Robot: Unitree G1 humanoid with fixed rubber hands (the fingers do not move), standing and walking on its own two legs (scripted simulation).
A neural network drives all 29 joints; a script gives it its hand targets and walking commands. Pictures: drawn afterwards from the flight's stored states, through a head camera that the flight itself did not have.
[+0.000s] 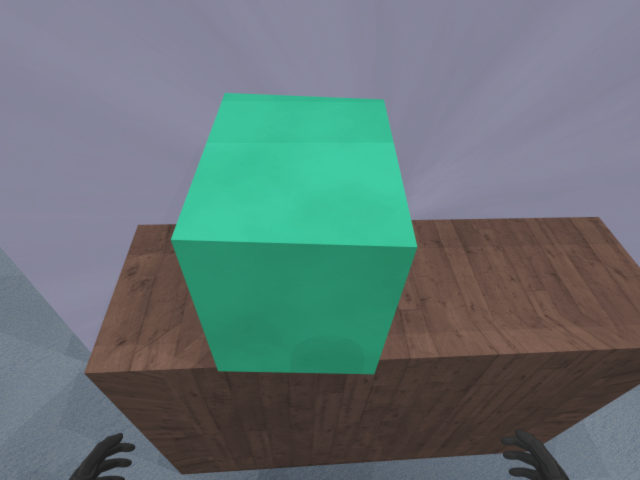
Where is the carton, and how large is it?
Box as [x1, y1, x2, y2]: [171, 93, 416, 373]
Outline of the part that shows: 225,93 171,238 172,244 218,370 374,373 416,249 416,243 383,99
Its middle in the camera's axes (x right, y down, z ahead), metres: -0.03 -0.01 +0.59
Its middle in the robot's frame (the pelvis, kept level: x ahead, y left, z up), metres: +0.46 +0.03 +0.05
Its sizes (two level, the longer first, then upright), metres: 0.303 0.241 0.296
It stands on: a pedestal, 0.66 m high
